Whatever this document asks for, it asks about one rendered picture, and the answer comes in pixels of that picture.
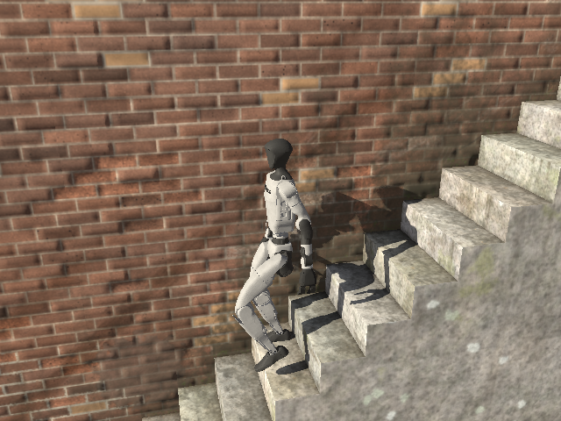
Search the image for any left robot shin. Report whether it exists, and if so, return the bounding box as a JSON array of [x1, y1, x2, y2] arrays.
[[232, 305, 277, 355]]

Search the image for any left robot hand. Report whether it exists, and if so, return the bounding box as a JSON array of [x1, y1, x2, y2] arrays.
[[297, 268, 316, 295]]

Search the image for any left robot forearm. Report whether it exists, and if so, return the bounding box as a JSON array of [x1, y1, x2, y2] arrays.
[[299, 219, 313, 269]]

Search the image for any robot head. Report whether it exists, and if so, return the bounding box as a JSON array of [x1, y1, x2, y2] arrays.
[[265, 139, 293, 181]]

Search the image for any left robot upper arm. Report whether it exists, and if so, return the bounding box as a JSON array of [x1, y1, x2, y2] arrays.
[[277, 181, 311, 230]]

